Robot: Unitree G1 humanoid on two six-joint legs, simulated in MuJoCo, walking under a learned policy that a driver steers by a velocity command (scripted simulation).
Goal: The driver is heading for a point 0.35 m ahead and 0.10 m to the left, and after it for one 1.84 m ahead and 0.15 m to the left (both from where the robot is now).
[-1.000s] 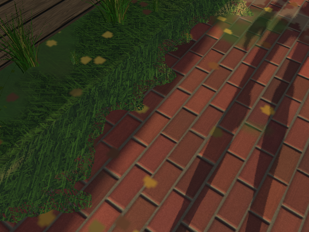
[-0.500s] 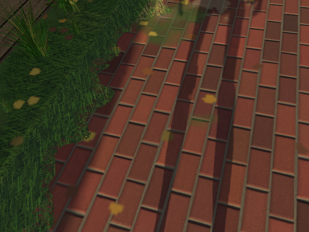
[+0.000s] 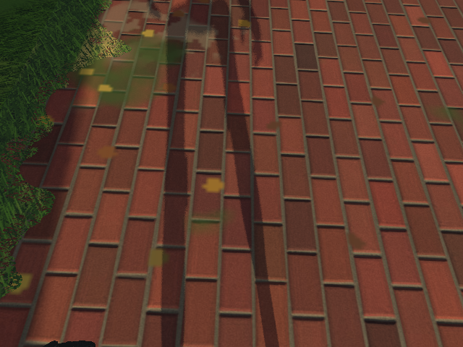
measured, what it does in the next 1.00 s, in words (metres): walks ahead: right foot, then left foot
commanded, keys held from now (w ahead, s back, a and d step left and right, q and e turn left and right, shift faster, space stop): w+q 0.54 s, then w+e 0.46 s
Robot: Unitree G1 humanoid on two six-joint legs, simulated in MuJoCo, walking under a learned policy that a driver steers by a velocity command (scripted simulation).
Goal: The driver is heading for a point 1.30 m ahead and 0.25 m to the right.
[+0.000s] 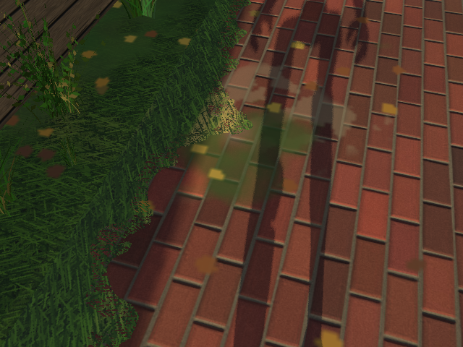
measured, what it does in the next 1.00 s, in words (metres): walks ahead, turning right: right foot, then left foot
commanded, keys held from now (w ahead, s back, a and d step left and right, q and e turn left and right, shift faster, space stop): w+e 0.64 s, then w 0.14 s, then w+q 0.22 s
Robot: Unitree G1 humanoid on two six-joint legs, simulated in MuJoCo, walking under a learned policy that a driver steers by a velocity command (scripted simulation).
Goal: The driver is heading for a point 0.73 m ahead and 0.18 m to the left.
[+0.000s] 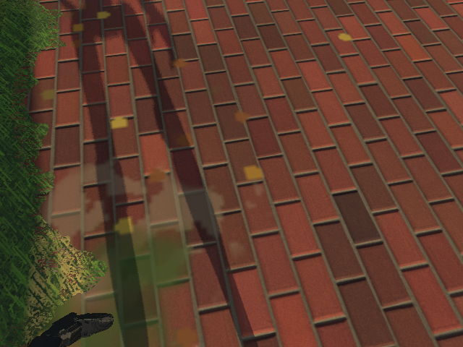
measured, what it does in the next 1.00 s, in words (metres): walks ahead, turning left: right foot, then left foot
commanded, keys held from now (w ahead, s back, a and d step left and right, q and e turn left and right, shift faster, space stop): w+q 0.76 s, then w+e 0.20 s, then no key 0.04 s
